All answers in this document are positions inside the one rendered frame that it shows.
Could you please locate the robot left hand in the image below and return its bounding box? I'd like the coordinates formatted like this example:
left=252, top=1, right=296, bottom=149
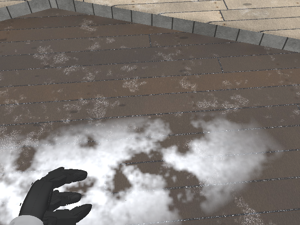
left=19, top=167, right=92, bottom=225

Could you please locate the robot left forearm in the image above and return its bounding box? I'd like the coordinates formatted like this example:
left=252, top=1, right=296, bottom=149
left=9, top=215, right=44, bottom=225

